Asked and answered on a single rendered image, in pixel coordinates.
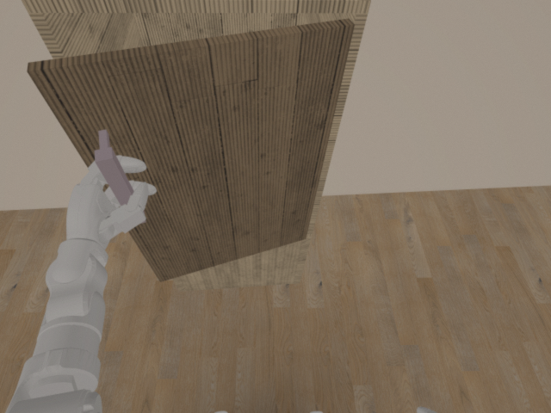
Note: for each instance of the robot left forearm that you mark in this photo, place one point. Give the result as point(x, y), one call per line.
point(65, 356)

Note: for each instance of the robot left upper arm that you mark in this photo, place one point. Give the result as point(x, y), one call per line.
point(81, 401)

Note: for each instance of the robot left hand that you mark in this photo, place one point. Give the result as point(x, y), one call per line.
point(89, 206)

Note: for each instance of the handle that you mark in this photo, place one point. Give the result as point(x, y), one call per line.
point(111, 169)

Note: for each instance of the cupboard door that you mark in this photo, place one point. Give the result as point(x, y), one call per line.
point(232, 129)

